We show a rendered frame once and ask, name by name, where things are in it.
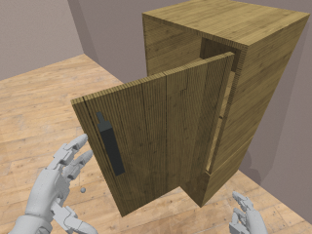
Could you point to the right robot hand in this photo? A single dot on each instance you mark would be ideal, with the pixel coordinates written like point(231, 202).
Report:
point(251, 220)

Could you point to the handle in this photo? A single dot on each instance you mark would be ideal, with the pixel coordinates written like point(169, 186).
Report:
point(110, 143)

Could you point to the left robot hand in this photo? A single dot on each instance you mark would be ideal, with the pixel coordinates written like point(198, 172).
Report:
point(53, 180)

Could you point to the cupboard door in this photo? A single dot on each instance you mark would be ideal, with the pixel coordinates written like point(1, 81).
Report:
point(164, 125)

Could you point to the left robot forearm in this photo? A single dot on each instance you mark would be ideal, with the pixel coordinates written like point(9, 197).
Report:
point(32, 224)

